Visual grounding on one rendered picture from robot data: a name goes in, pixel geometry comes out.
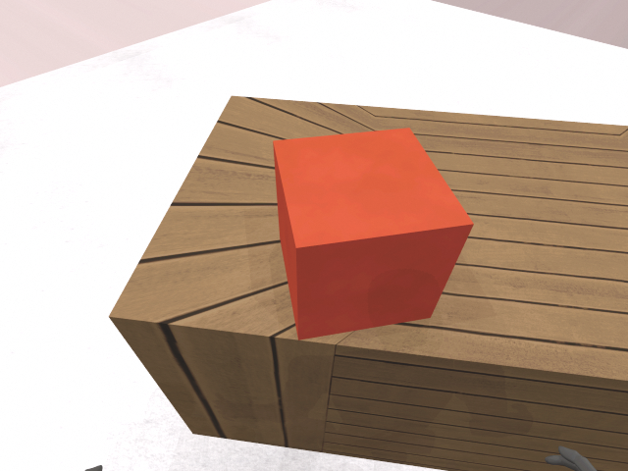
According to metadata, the robot right hand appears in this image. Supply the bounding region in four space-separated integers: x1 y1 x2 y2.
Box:
545 445 597 471

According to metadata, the carton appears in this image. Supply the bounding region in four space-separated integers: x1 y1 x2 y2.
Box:
273 128 474 340

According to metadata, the pedestal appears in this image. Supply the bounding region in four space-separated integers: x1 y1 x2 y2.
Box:
109 96 628 471

